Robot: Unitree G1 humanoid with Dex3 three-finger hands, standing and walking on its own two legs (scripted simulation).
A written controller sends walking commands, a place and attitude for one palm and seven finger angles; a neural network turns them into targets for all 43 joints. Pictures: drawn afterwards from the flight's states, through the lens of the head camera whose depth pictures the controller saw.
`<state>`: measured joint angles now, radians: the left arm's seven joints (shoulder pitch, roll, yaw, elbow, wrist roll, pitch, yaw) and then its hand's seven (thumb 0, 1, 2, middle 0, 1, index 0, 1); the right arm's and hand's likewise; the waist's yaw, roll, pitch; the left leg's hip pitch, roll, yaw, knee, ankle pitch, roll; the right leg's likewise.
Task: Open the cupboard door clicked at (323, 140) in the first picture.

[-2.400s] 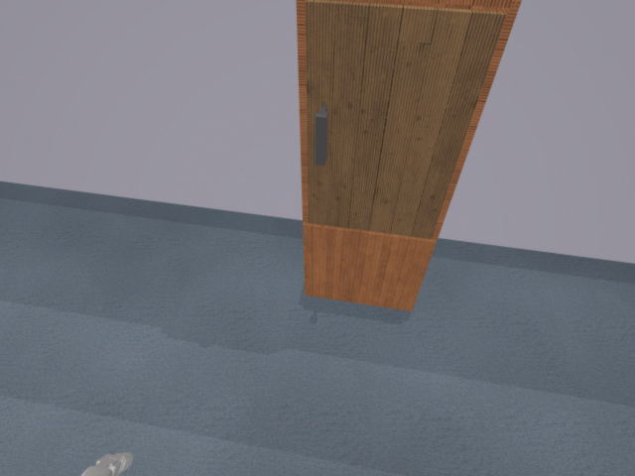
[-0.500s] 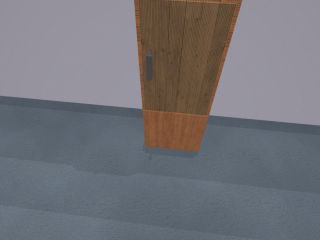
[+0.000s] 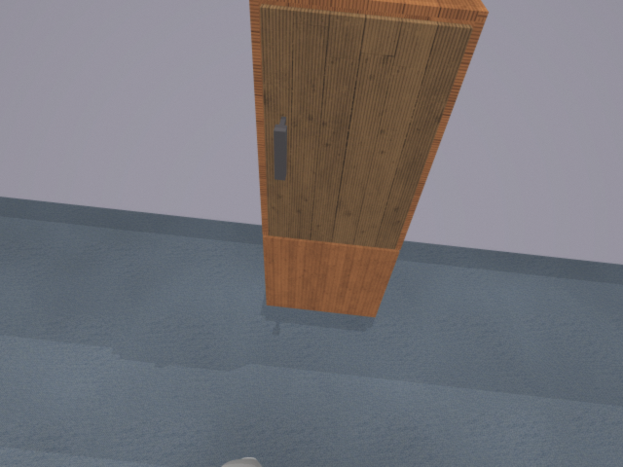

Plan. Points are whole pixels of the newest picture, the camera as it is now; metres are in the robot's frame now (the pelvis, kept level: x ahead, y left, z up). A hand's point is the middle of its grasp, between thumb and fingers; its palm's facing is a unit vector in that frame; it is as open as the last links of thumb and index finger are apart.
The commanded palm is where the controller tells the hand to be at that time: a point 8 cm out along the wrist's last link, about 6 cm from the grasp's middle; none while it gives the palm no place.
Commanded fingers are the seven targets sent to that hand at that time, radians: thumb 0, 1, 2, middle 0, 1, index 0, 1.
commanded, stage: take the last steps up to it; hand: left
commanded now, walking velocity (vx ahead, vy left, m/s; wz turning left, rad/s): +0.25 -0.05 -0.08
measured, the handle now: (281, 148) +0.73 +0.13 -0.02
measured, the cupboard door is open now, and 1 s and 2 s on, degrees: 0 0 0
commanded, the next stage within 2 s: come to a stop and stand still in 0.32 s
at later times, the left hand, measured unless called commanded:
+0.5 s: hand (212, 406) +0.23 +0.17 -0.16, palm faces -0.07 -0.98 -0.17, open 7.4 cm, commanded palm none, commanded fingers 0.00 0.90 0.90 -0.20 -0.30 -0.20 -0.30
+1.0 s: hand (168, 441) +0.18 +0.23 -0.19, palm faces +0.07 -0.98 -0.21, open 7.4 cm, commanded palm none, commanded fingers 0.00 0.90 0.90 -0.20 -0.30 -0.20 -0.30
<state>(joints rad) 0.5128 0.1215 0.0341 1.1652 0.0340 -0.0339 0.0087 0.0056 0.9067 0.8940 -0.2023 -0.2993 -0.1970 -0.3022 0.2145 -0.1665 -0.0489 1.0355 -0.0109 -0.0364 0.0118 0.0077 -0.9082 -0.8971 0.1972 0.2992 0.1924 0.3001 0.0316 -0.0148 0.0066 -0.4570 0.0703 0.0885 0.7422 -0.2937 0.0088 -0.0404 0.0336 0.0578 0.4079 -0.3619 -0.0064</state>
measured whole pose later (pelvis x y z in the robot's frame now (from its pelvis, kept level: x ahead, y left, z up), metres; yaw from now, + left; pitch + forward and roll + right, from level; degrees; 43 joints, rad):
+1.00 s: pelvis +0.12 +0.04 -0.01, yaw -1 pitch -2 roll -1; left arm 0.19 0.22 0.08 1.01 0.03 0.06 0.03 0.00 0.91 0.89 -0.20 -0.30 -0.20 -0.30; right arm 0.21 -0.19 -0.07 0.98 -0.02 0.01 -0.01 0.00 -0.91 -0.90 0.19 0.30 0.19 0.30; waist 0.02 -0.06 0.02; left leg -0.26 0.01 0.06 0.65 -0.37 0.02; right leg -0.45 -0.10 -0.07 0.60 -0.23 0.03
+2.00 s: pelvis +0.15 -0.03 +0.01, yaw -1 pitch +0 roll +0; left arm 0.27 0.14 0.02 1.13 0.01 -0.02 0.04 0.00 0.95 0.89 -0.20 -0.30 -0.20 -0.30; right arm 0.28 -0.14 -0.02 1.16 -0.01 0.00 -0.05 0.02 -0.93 -0.90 0.20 0.30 0.19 0.30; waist 0.00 0.03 0.01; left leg -0.12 0.08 0.04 0.39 -0.27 -0.06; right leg -0.15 0.02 -0.09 0.43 -0.27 -0.05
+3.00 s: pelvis +0.13 +0.01 +0.00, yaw -3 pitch +0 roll +1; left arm 0.32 0.13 0.00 1.11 0.03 0.01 0.01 0.00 0.91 0.89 -0.20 -0.30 -0.19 -0.30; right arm 0.33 -0.13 0.00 1.10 -0.02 -0.02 -0.02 0.00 -0.91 -0.90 0.20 0.30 0.20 0.30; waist 0.00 -0.01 0.01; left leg -0.19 -0.02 0.09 0.47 -0.29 0.03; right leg -0.25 -0.04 -0.03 0.55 -0.30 0.00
